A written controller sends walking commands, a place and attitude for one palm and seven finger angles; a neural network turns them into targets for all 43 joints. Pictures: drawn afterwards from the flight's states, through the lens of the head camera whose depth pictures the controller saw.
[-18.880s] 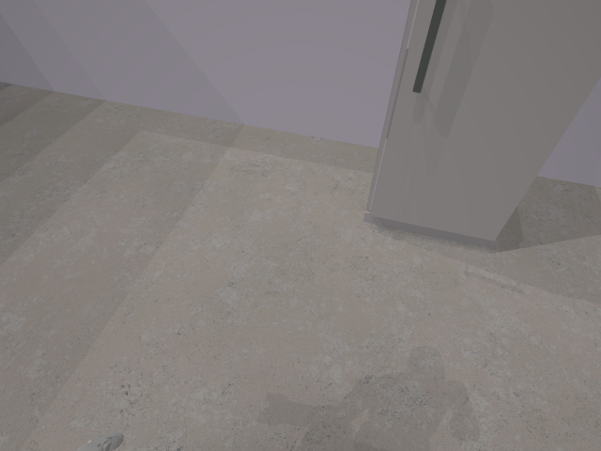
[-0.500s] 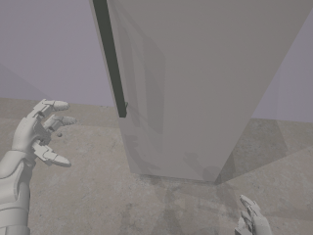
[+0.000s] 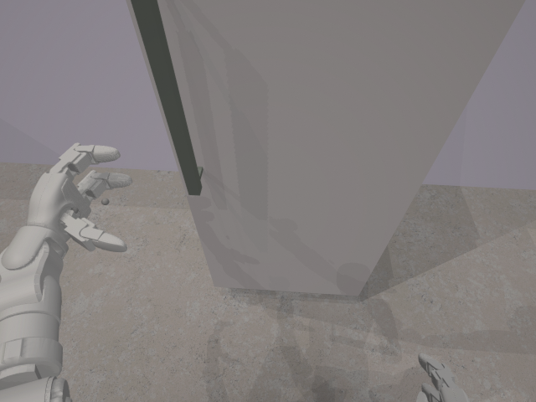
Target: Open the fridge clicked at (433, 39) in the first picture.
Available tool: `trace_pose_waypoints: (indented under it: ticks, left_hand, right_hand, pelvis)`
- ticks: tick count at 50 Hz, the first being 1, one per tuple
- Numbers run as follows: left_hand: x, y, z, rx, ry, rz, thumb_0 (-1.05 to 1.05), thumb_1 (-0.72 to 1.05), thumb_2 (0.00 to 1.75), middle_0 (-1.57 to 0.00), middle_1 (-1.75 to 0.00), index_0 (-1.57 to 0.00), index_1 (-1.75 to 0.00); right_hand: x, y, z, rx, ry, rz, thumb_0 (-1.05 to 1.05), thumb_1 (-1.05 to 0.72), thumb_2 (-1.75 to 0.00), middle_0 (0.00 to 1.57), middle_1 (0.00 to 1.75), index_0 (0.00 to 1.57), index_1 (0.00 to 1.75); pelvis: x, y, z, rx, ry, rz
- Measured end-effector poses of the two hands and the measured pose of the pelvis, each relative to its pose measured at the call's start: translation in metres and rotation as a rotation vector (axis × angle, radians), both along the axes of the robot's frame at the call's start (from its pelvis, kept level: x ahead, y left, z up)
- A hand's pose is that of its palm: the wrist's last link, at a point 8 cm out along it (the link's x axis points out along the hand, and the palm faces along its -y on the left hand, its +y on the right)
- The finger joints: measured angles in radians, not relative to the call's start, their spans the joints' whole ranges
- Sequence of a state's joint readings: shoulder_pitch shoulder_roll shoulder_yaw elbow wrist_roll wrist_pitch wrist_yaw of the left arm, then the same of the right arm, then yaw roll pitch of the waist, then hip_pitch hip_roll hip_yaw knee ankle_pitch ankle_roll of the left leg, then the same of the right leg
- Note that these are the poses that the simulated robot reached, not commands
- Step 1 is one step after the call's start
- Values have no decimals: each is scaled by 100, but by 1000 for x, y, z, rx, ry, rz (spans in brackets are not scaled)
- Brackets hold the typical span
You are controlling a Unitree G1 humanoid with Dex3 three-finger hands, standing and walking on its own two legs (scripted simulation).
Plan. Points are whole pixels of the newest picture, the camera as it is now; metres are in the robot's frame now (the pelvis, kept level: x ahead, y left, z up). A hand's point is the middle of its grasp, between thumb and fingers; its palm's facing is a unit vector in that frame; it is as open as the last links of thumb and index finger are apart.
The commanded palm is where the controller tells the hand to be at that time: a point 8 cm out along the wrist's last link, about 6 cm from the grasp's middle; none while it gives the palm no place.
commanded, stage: move the hooked fingers beside the handle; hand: left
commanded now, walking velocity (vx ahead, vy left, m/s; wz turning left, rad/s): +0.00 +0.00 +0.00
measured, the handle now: (177, 103) +0.53 +0.18 +0.15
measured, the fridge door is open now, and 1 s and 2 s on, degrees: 0 0 0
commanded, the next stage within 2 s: feel for the door with the fingertips in 1.72 s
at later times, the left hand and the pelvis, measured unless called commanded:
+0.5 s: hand (126, 168) +0.42 +0.25 +0.11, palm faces -0.03 -1.00 +0.01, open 14.0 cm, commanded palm +0.40 +0.31 +0.11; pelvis +0.00 +0.00 -0.01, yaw -1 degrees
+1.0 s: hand (143, 143) +0.48 +0.24 +0.11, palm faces -0.05 -1.00 +0.02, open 14.0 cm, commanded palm +0.45 +0.29 +0.10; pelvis +0.01 +0.02 -0.01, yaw -2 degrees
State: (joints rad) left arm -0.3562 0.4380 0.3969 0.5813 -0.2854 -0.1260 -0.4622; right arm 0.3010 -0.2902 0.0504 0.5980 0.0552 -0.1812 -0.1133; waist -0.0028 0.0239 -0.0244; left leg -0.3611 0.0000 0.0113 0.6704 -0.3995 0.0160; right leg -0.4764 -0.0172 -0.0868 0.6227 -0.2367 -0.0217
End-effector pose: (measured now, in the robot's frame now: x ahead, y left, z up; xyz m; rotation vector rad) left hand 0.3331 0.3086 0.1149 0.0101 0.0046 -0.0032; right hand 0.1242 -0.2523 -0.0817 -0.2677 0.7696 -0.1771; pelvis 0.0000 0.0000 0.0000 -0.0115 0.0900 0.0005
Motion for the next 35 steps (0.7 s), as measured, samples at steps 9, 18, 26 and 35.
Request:
trace_pose_waypoints:
  ticks: [9, 18, 26, 35]
  left_hand:
    - [31, -1, 4, -3, 4, -9, -1, -50, 30, -30, -120, -30, -120]
    - [51, -2, -3, -12, 6, -12, -1, -50, 30, -30, -120, -30, -120]
    - [72, -6, -6, -32, 14, -25, -1, -50, 30, -30, -120, -30, -120]
    - [99, -10, -2, -7, -5, -42, -1, -50, 30, -30, -120, -30, -120]
  right_hand:
    - [-10, -1, -4, 6, 38, -26, 1, -90, -90, 20, 30, 21, 30]
    - [-34, -5, -12, -4, 141, -53, 1, -90, -90, 20, 30, 21, 30]
    - [-52, -7, -16, -14, 211, -86, 1, -90, -90, 20, 30, 21, 30]
    - [-74, -6, -21, -25, 295, -118, 1, -90, -90, 20, 30, 21, 30]
  pelvis:
    - [1, 1, -2, 0, 28, -8]
    - [2, 3, -4, -1, 59, -13]
    - [3, 5, -6, -5, 81, -14]
    - [2, 10, -9, -12, 114, -16]
